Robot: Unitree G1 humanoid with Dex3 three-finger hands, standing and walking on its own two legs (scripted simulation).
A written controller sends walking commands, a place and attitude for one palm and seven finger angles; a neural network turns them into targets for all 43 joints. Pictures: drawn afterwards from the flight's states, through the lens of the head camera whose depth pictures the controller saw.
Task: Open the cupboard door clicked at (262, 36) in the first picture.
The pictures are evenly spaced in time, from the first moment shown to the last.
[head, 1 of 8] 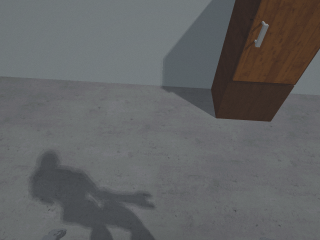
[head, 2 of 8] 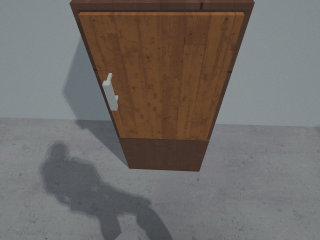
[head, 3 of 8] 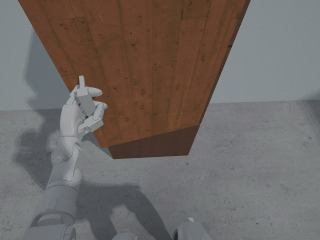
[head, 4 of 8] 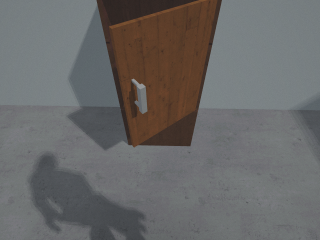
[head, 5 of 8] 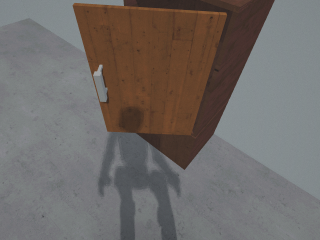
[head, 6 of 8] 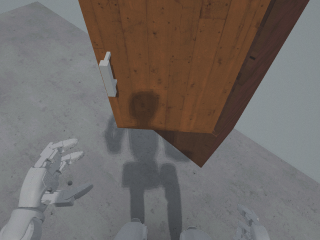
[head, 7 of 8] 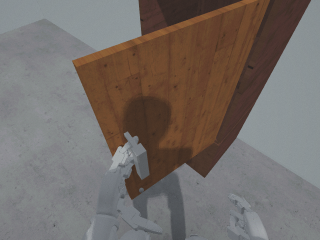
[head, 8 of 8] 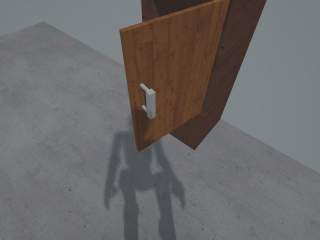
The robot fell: no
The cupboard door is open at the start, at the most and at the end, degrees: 0 78 78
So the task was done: yes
